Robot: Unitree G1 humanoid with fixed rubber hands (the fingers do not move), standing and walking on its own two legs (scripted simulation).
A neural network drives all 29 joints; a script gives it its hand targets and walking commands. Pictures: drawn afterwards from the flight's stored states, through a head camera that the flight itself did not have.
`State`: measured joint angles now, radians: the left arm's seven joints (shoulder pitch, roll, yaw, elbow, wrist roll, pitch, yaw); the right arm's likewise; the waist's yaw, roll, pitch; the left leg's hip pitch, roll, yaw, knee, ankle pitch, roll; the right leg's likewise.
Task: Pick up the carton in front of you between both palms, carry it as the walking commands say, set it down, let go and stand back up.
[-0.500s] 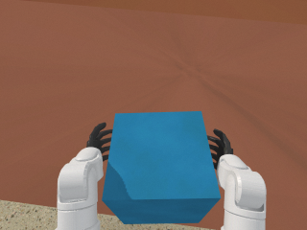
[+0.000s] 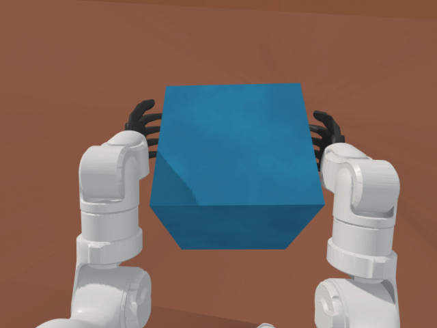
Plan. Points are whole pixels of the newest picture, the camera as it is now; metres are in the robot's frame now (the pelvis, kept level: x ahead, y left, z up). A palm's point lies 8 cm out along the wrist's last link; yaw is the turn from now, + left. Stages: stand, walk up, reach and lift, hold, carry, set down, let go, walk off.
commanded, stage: carry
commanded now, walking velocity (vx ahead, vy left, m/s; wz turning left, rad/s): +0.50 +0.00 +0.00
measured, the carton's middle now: (232, 177) +0.36 -0.01 +0.10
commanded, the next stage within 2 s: none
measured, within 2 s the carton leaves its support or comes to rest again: neither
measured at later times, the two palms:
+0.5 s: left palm (177, 45) +0.73 +0.14 +0.16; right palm (297, 50) +0.71 -0.16 +0.17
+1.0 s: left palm out of the picture +1.03 +0.13 +0.21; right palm out of the picture +1.04 -0.17 +0.20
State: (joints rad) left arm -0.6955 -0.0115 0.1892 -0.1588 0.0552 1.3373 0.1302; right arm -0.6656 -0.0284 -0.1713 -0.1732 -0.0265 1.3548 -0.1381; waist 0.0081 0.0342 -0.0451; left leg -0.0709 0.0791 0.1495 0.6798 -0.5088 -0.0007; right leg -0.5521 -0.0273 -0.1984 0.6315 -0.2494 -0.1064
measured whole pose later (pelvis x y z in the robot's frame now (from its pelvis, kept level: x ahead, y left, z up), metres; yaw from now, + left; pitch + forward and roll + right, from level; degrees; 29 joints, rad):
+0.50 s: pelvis +0.32 +0.01 +0.03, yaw -2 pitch +5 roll +0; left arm -0.87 0.01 0.33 -0.02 0.06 1.30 0.13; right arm -0.89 0.02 -0.28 0.03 -0.09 1.30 -0.14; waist -0.05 -0.02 0.11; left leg -0.57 -0.02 0.15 0.66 -0.27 0.10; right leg -0.38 -0.01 -0.01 1.19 -0.49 -0.04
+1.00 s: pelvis +0.65 -0.04 +0.06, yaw +0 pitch +5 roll +0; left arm -0.87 0.01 0.26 0.13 0.07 1.31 0.14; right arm -0.86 -0.02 -0.29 0.11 -0.07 1.34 -0.13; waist 0.07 0.00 0.04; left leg -0.54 -0.02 0.00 1.30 -0.42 0.04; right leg -0.45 0.02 -0.13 0.57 -0.29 -0.10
